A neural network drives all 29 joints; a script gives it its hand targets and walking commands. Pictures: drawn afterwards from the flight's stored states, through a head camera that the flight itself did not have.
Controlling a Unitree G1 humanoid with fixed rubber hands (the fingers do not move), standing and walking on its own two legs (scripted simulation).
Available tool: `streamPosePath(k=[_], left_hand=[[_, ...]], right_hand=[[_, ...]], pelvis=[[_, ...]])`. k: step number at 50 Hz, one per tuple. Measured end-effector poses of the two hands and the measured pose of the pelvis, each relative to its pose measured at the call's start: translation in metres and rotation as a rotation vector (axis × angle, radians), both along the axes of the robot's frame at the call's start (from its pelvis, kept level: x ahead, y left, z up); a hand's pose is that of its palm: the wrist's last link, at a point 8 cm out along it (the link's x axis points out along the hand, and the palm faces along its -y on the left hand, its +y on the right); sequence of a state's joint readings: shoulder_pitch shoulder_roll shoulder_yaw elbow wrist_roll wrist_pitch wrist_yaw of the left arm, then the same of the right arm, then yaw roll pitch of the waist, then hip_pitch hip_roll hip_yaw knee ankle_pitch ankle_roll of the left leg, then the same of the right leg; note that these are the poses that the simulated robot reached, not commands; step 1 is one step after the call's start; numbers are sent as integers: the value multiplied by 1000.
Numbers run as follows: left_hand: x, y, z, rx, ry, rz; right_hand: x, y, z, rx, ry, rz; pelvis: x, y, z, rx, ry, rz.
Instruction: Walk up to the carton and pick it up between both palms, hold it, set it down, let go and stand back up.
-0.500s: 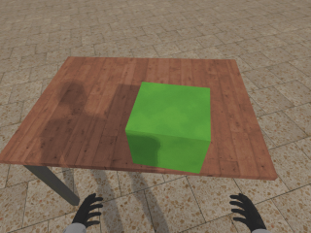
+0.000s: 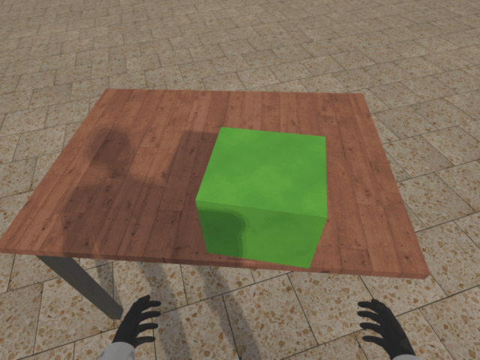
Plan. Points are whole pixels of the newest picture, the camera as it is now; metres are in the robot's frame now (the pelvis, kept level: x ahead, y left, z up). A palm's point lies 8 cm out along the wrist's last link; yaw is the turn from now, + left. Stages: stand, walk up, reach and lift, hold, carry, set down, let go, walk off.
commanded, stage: stand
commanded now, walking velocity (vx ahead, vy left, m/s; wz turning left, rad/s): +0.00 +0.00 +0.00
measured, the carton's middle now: (264, 196) +0.44 -0.01 -0.03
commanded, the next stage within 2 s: none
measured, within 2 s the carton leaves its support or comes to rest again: neither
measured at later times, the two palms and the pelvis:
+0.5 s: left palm out of the picture +0.05 +0.27 -0.10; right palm out of the picture +0.07 -0.25 -0.11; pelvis -0.03 +0.01 -0.01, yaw +2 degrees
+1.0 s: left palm out of the picture +0.02 +0.26 -0.11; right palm out of the picture +0.05 -0.26 -0.12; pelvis -0.03 +0.00 -0.01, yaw +2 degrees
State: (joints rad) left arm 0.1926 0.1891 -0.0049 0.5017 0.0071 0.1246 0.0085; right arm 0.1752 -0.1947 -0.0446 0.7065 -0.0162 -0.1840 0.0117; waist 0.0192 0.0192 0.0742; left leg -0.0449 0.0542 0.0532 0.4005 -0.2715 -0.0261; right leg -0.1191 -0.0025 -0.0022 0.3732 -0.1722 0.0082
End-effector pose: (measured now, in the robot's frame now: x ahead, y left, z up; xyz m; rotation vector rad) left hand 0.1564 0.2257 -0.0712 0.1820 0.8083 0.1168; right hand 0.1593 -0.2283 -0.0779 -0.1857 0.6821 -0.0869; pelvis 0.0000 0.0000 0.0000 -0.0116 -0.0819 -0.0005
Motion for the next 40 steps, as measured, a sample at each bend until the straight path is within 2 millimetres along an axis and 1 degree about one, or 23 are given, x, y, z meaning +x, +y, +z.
streamPosePath(k=[3,7,11,16,22,28,33,40], left_hand=[[-9,13,-2,40,-23,-6],[-33,33,-7,74,-3,20],[-57,42,-15,84,47,34],[-80,44,-25,79,104,30],[-99,44,-30,75,135,26],[-114,45,-33,78,161,27],[-125,45,-35,82,185,30],[-134,43,-38,83,212,33]], right_hand=[[-9,-6,-8,-21,71,-13],[-30,-20,-16,-51,157,-33],[-52,-29,-20,-78,217,-40],[-71,-30,-22,-85,257,-34],[-86,-24,-26,-76,277,-20],[-96,-19,-30,-67,290,-8],[-102,-19,-33,-66,306,-1],[-107,-22,-36,-69,324,5]], pelvis=[[-1,2,-3,4,26,10],[-2,3,-4,6,36,17],[-6,5,-5,8,38,22],[-14,7,-6,10,37,26],[-23,9,-7,13,35,30],[-29,9,-8,15,34,33],[-32,9,-9,16,36,36],[-33,6,-10,17,39,39]])
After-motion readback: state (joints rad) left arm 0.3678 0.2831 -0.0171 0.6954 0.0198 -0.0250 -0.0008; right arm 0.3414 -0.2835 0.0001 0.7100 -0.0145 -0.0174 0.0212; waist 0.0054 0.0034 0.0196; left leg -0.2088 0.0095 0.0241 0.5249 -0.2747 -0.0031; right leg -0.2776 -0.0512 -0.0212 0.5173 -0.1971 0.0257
